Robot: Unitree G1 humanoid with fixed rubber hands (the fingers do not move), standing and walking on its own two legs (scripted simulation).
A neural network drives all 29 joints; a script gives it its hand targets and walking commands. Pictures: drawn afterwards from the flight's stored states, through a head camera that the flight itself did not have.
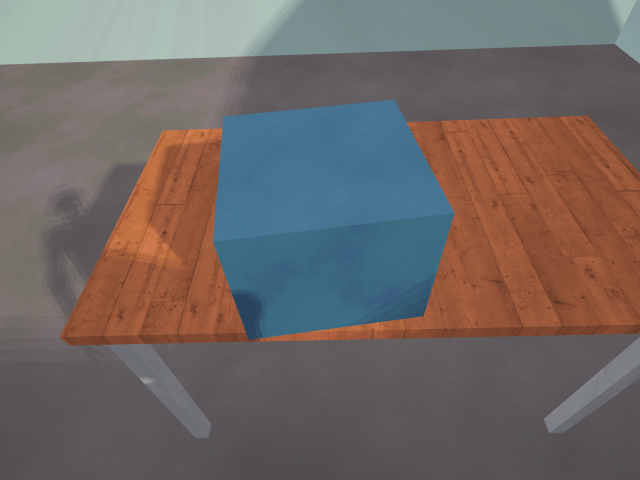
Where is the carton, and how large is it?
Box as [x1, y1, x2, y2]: [213, 100, 453, 339]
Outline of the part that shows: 394,100 223,117 213,242 248,339 423,315 453,216 453,211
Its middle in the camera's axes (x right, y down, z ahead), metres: +0.00 -0.04 +0.64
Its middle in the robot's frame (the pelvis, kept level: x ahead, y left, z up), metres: +0.51 +0.02 +0.03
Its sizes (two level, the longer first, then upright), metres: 0.289 0.282 0.236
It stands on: a table, 0.68 m high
